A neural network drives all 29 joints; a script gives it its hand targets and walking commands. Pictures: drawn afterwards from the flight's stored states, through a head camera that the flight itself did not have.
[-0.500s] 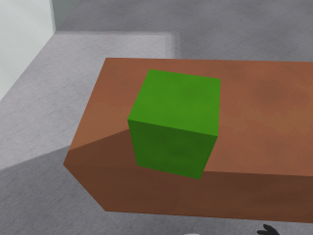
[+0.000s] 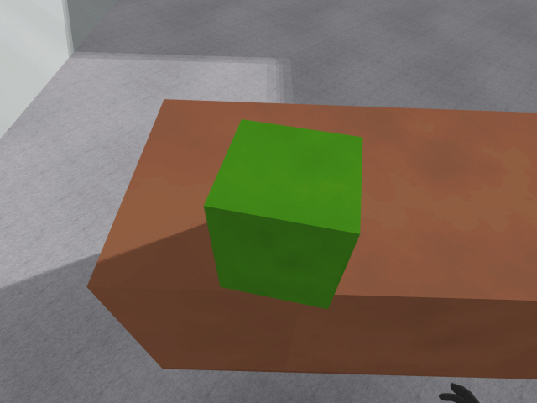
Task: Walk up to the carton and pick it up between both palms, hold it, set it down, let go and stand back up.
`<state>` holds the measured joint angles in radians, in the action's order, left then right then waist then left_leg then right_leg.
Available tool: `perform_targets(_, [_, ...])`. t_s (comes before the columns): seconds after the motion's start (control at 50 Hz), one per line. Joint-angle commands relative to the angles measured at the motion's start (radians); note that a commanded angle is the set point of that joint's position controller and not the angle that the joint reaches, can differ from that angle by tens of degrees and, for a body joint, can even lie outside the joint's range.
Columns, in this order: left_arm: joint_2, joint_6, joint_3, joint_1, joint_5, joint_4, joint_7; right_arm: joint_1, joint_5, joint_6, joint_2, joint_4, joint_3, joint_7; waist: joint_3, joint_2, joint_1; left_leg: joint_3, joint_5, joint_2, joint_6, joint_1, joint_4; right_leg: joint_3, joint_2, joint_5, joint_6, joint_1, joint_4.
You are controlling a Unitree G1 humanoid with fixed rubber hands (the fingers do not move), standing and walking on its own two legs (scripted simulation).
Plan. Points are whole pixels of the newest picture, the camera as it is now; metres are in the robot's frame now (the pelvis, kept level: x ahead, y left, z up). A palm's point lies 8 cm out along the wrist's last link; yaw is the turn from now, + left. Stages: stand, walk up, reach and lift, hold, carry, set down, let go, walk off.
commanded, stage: walk up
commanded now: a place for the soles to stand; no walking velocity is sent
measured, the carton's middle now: (286, 217) +0.42 -0.03 +0.01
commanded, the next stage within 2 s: reach and lift in 1.28 s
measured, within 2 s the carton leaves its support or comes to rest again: neither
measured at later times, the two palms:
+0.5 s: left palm out of the picture +0.10 +0.29 -0.10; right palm out of the picture +0.10 -0.32 -0.08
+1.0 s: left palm out of the picture +0.10 +0.29 -0.10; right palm out of the picture +0.11 -0.32 -0.08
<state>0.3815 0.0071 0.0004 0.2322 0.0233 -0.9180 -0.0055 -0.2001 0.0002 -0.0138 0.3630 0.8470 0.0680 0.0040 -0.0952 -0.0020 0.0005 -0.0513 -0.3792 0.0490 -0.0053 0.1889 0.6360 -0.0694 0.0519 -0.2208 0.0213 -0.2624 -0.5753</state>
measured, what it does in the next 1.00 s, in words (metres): stands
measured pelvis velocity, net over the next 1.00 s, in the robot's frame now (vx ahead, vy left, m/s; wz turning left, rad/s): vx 0.02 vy -0.01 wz -0.04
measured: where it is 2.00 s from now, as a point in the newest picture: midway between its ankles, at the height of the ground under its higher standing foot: outside the picture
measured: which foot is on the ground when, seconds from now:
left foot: down 0.00-1.00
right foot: down 0.00-1.00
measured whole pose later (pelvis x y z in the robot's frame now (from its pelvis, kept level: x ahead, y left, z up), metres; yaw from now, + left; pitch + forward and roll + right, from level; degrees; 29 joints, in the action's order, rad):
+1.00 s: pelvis +0.02 -0.01 +0.01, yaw -2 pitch -1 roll +0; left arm 0.38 0.02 0.00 0.23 0.02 -0.92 -0.01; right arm -0.20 0.00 0.00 0.36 0.85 0.07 0.00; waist -0.01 -0.01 0.00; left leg -0.05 -0.33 0.03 -0.01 0.17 0.52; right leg -0.10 0.05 -0.27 0.01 -0.25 -0.54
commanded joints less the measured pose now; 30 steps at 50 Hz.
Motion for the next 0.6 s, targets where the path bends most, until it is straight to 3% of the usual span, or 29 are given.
perform_targets(0.0, [0.27, 0.038, -0.082, -0.046, 0.013, 0.063, -0.018, 0.016, 0.004, -0.002, 0.194, -0.049, 0.042, -0.004, -0.006, -0.15, 0.002, 0.115, -0.265, -0.023, 0.029, 0.13, 0.153, -0.502, -0.298, -0.178, 0.201, -0.05, 0.343])
perform_targets(0.02, [0.256, 0.037, -0.075, -0.049, 0.008, 0.067, -0.016, 0.021, 0.003, 0.002, 0.198, -0.049, 0.043, -0.001, -0.012, -0.151, -0.001, 0.112, -0.221, -0.028, 0.028, 0.133, 0.131, -0.46, -0.266, -0.19, 0.178, -0.044, 0.35])
perform_targets(0.04, [0.238, 0.038, -0.069, -0.041, 0.007, 0.066, -0.018, 0.017, 0.003, 0.009, 0.183, -0.04, 0.039, 0.002, -0.009, -0.162, -0.006, 0.106, -0.194, -0.026, 0.027, 0.165, 0.071, -0.412, -0.241, -0.122, 0.16, 0.02, 0.329])
perform_targets(0.08, [0.231, 0.037, -0.071, -0.031, 0.005, 0.066, -0.015, -0.009, 0.005, 0.015, 0.173, -0.021, 0.037, 0.0, 0.073, -0.179, -0.011, 0.096, -0.118, -0.032, 0.025, 0.13, -0.006, -0.374, -0.226, -0.032, 0.147, 0.097, 0.297])
perform_targets(0.12, [0.221, 0.028, -0.062, -0.048, 0.0, 0.075, -0.012, -0.019, 0.005, 0.023, 0.159, -0.013, 0.036, -0.002, 0.105, -0.137, 0.004, 0.07, -0.058, -0.049, 0.024, 0.038, -0.15, -0.329, -0.2, 0.012, 0.134, 0.08, 0.259])
perform_targets(0.16, [0.201, 0.02, -0.055, -0.075, -0.014, 0.073, -0.007, -0.035, 0.015, 0.035, 0.16, 0.014, 0.039, -0.009, 0.121, -0.086, 0.029, 0.063, 0.12, -0.045, 0.032, -0.113, -0.328, -0.263, -0.168, 0.108, 0.091, 0.011, 0.169])
perform_targets(0.18, [0.189, 0.021, -0.048, -0.064, -0.021, 0.076, -0.006, -0.048, 0.024, 0.043, 0.186, 0.018, 0.048, -0.014, 0.168, -0.087, 0.035, 0.111, 0.165, 0.014, 0.048, -0.198, -0.333, -0.221, -0.138, 0.139, 0.052, -0.022, 0.105])
perform_targets(0.2, [0.156, 0.021, -0.039, -0.068, -0.027, 0.083, -0.004, -0.051, 0.038, 0.048, 0.23, 0.01, 0.054, -0.019, 0.168, -0.005, 0.038, 0.228, 0.112, 0.119, 0.081, -0.22, -0.359, -0.152, -0.076, 0.087, 0.014, -0.105, 0.021])
perform_targets(0.22, [0.16, 0.016, -0.038, -0.077, -0.025, 0.073, -0.004, 0.024, 0.037, 0.053, 0.255, -0.019, 0.051, -0.02, 0.095, 0.035, 0.02, 0.304, 0.064, 0.219, 0.142, -0.13, -0.387, -0.09, -0.001, -0.031, -0.003, -0.134, -0.026])
perform_targets(0.24, [0.178, 0.01, -0.045, -0.057, -0.02, 0.06, -0.004, 0.061, 0.031, 0.058, 0.25, -0.033, 0.045, -0.016, 0.078, 0.046, 0.006, 0.312, 0.001, 0.262, 0.184, -0.074, -0.4, -0.051, -0.012, -0.144, 0.001, -0.115, -0.078])
perform_targets(0.26, [0.185, 0.009, -0.054, -0.028, -0.015, 0.055, 0.0, 0.088, 0.032, 0.06, 0.256, -0.036, 0.047, -0.012, 0.059, 0.077, -0.002, 0.288, 0.025, 0.279, 0.203, -0.036, -0.393, -0.036, -0.026, -0.207, 0.006, -0.083, -0.11])
perform_targets(0.3, [0.174, 0.017, -0.055, -0.007, -0.013, 0.053, 0.006, 0.096, 0.027, 0.059, 0.238, -0.041, 0.051, -0.008, 0.039, 0.084, -0.011, 0.225, 0.13, 0.234, 0.18, -0.047, -0.35, -0.029, -0.041, -0.177, 0.019, -0.076, -0.022])
perform_targets(0.32, [0.174, 0.026, -0.054, -0.013, -0.01, 0.045, 0.006, 0.097, 0.025, 0.057, 0.229, -0.041, 0.044, -0.006, 0.046, 0.07, -0.016, 0.18, 0.199, 0.196, 0.151, -0.043, -0.303, -0.035, -0.048, -0.088, 0.021, -0.053, 0.047])
perform_targets(0.34, [0.177, 0.035, -0.055, -0.002, -0.003, 0.039, 0.007, 0.086, 0.024, 0.053, 0.223, -0.038, 0.043, -0.004, 0.064, 0.089, -0.013, 0.113, 0.244, 0.142, 0.106, -0.075, -0.241, -0.033, -0.051, 0.055, 0.022, -0.024, 0.114])
perform_targets(0.36, [0.186, 0.042, -0.055, -0.005, -0.003, 0.033, 0.004, 0.082, 0.021, 0.048, 0.207, -0.034, 0.039, -0.005, 0.101, 0.071, -0.002, 0.071, 0.296, 0.105, 0.077, -0.083, -0.196, -0.068, -0.07, 0.218, 0.03, 0.014, 0.106])
perform_targets(0.38, [0.197, 0.046, -0.057, -0.013, 0.001, 0.044, 0.001, 0.071, 0.014, 0.045, 0.197, -0.044, 0.039, -0.007, 0.134, 0.044, 0.008, 0.045, 0.297, 0.078, 0.055, -0.095, -0.155, -0.108, -0.095, 0.339, 0.048, 0.034, 0.087])
perform_targets(0.4, [0.203, 0.048, -0.058, -0.014, 0.002, 0.042, -0.004, 0.068, 0.012, 0.043, 0.196, -0.042, 0.039, -0.007, 0.148, 0.043, 0.012, 0.029, 0.276, 0.062, 0.046, -0.095, -0.143, -0.126, -0.111, 0.382, 0.06, 0.034, 0.075])
perform_targets(0.44, [0.207, 0.049, -0.054, -0.049, 0.003, 0.049, -0.004, 0.063, 0.012, 0.039, 0.183, -0.041, 0.036, -0.003, 0.117, 0.024, 0.021, 0.042, 0.111, 0.043, 0.048, -0.073, -0.171, -0.182, -0.137, 0.222, 0.078, -0.02, 0.105])
perform_targets(0.48, [0.205, 0.048, -0.055, -0.068, 0.001, 0.05, -0.002, 0.053, 0.017, 0.04, 0.181, -0.031, 0.034, -0.003, 0.108, -0.011, 0.028, 0.042, 0.071, 0.041, 0.051, -0.096, -0.183, -0.217, -0.146, 0.16, 0.075, -0.051, 0.144])
perform_targets(0.52, [0.205, 0.05, -0.052, -0.07, -0.001, 0.042, -0.002, 0.053, 0.017, 0.042, 0.183, -0.031, 0.035, -0.002, 0.098, -0.027, 0.03, 0.054, 0.074, 0.038, 0.049, -0.095, -0.185, -0.236, -0.157, 0.165, 0.069, -0.059, 0.175])
perform_targets(0.56, [0.205, 0.052, -0.048, -0.052, -0.004, 0.037, -0.003, 0.053, 0.016, 0.044, 0.197, -0.02, 0.037, -0.002, 0.129, -0.013, 0.019, 0.054, 0.121, 0.045, 0.05, -0.112, -0.198, -0.216, -0.144, 0.233, 0.064, -0.028, 0.149])
perform_targets(0.58, [0.206, 0.053, -0.045, -0.065, -0.004, 0.042, -0.005, 0.054, 0.015, 0.045, 0.194, -0.017, 0.035, -0.004, 0.13, -0.033, 0.025, 0.055, 0.136, 0.052, 0.052, -0.113, -0.205, -0.205, -0.139, 0.248, 0.061, -0.025, 0.141])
